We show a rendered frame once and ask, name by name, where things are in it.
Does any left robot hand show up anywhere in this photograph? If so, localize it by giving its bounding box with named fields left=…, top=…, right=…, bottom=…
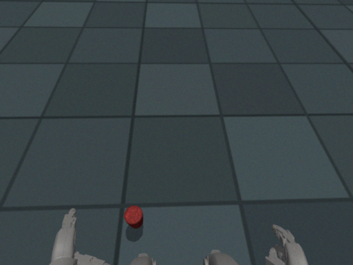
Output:
left=51, top=208, right=110, bottom=265

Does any right robot hand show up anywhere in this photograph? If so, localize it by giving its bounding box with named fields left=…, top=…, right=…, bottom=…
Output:
left=265, top=225, right=308, bottom=265

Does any cup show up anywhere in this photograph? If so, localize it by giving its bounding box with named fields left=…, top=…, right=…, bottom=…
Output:
left=124, top=205, right=143, bottom=229

